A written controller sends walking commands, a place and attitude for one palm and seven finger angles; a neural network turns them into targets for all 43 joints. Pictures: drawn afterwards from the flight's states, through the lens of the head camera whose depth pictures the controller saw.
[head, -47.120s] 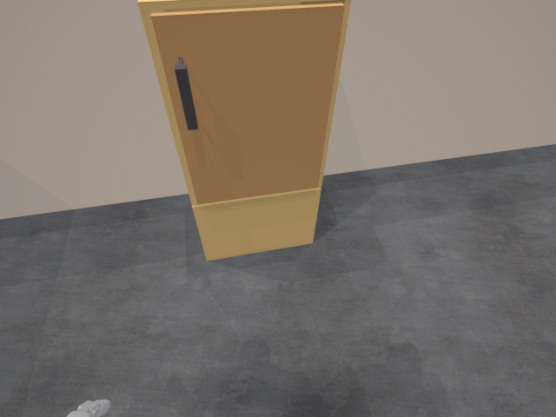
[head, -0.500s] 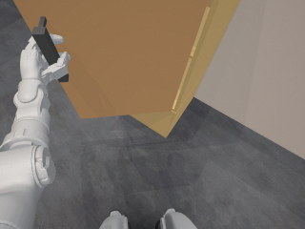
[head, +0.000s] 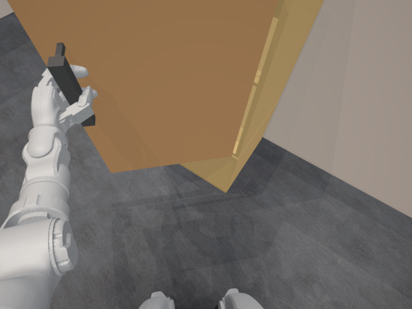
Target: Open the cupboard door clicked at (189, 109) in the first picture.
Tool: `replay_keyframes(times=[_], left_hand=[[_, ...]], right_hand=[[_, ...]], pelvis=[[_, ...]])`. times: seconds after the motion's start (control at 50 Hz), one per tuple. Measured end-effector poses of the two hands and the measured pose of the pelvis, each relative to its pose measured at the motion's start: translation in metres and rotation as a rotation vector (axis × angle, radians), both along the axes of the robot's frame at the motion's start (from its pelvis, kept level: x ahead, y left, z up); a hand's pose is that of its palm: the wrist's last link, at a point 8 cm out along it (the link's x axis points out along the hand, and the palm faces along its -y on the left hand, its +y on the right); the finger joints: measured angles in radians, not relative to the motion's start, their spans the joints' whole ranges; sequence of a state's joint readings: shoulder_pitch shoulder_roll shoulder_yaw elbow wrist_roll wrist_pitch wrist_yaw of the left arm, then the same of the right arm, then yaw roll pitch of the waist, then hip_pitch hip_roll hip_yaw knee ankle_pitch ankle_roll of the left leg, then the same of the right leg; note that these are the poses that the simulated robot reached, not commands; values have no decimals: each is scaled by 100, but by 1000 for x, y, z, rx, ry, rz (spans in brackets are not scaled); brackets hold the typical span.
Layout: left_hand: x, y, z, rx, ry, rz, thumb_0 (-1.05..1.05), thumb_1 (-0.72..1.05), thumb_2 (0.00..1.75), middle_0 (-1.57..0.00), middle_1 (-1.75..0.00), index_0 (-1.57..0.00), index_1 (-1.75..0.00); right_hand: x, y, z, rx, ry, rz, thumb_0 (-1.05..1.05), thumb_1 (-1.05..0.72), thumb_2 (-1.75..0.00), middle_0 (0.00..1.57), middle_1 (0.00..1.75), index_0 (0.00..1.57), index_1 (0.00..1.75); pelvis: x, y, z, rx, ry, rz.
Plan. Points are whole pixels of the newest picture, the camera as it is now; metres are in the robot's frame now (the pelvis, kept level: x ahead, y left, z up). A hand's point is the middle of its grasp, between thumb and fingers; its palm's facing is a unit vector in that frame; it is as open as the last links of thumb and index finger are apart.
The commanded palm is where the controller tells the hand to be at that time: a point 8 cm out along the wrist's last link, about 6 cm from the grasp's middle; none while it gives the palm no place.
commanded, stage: pull the door open along its arc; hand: left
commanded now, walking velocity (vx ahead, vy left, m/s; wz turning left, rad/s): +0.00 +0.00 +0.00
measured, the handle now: (75, 87) +0.53 +0.22 +0.09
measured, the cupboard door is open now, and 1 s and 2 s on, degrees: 44 82 84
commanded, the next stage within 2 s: open thumb and fingers to let go in 0.80 s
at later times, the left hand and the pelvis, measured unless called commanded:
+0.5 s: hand (124, 175) +0.33 +0.11 +0.09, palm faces +0.39 -0.92 +0.02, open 6.1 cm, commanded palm +0.28 +0.17 +0.08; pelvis +0.00 -0.02 +0.01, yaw +3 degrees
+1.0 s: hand (166, 208) +0.28 +0.05 +0.09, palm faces +0.46 -0.89 -0.01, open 6.3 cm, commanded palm +0.23 +0.09 +0.08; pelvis +0.00 -0.06 +0.02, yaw +6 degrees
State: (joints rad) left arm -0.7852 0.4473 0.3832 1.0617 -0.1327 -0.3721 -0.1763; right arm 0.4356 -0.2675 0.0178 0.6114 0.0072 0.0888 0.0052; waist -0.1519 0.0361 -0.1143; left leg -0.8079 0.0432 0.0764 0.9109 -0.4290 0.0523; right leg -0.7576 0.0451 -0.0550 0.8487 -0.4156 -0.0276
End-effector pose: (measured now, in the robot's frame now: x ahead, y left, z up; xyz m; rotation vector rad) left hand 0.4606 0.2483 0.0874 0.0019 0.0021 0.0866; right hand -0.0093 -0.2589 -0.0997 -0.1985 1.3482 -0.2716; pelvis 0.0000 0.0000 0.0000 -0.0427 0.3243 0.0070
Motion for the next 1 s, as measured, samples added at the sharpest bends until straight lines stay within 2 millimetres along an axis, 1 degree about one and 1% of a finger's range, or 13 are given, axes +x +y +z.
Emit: replay_keyframes(times=[0.08, 0.18, 0.3, 0.36, 0.42, 0.48, 0.54, 0.62, 0.74, 0.86, 0.92, 1.0], left_hand=[[-19, -4, -1, -3, -12, -11, 0, 69, 74, -35, -135, -35, -135], [-58, -14, -2, -16, -27, -24, 0, 67, 71, -36, -135, -35, -135], [-110, -44, -2, -55, -39, 129, 1, 66, 71, -36, -135, -36, -133], [-132, -61, -1, -47, -33, 206, 0, 65, 72, -36, -135, -36, -133], [-148, -75, 0, -31, -25, 267, -1, 65, 73, -36, -135, -36, -133], [-162, -88, 1, -17, -16, 306, -1, 66, 74, -36, -135, -36, -133], [-174, -100, 2, -18, -6, 342, -1, 66, 74, -35, -135, -36, -133], [-186, -114, 3, -22, 7, 396, 0, 66, 76, -34, -135, -37, -134], [-205, -135, 4, -20, 20, 422, 0, 66, 74, -33, -134, -36, -134], [-225, -155, 5, -7, 26, 390, 0, 66, 72, -32, -133, -35, -134], [-230, -161, 5, -2, 25, 376, 0, 66, 71, -33, -133, -35, -134], [-228, -161, 4, 5, 17, 397, 0, 64, 74, -34, -133, -35, -134]], right_hand=[[18, 1, 2, 17, -52, 1, 1, -90, -90, 20, 30, 20, 30], [56, 3, 7, 40, -171, 26, 1, -90, -90, 20, 30, 20, 30], [117, 11, 14, 75, -338, 124, 1, -90, -90, 20, 30, 20, 30], [144, 17, 18, 92, -407, 181, 1, -90, -90, 20, 30, 20, 30], [166, 24, 23, 106, -459, 230, 1, -90, -90, 20, 30, 20, 30], [181, 28, 27, 117, -499, 262, 1, -90, -90, 20, 30, 20, 30], [188, 30, 30, 124, -519, 284, 1, -90, -90, 20, 30, 20, 30], [189, 26, 31, 130, -521, 300, 1, -90, -90, 20, 30, 20, 30], [179, 13, 26, 129, -491, 293, 1, -90, -90, 20, 30, 20, 30], [169, -2, 22, 118, -475, 282, 1, -90, -90, 20, 30, 20, 30], [168, -6, 21, 112, -481, 283, 1, -90, -90, 20, 30, 20, 30], [172, -9, 19, 103, -486, 296, 1, -90, -90, 20, 30, 20, 30]], pelvis=[[5, -1, 4, 5, -21, -6], [11, -1, 11, 12, -56, -12], [11, -3, 14, 23, -98, -4], [9, -6, 14, 29, -122, 8], [6, -11, 14, 37, -144, 21], [3, -17, 15, 42, -166, 33], [1, -23, 15, 47, -184, 43], [0, -32, 16, 53, -199, 54], [0, -42, 18, 62, -213, 62], [0, -50, 18, 69, -225, 68], [0, -53, 18, 70, -229, 74], [-4, -56, 16, 70, -229, 83]])
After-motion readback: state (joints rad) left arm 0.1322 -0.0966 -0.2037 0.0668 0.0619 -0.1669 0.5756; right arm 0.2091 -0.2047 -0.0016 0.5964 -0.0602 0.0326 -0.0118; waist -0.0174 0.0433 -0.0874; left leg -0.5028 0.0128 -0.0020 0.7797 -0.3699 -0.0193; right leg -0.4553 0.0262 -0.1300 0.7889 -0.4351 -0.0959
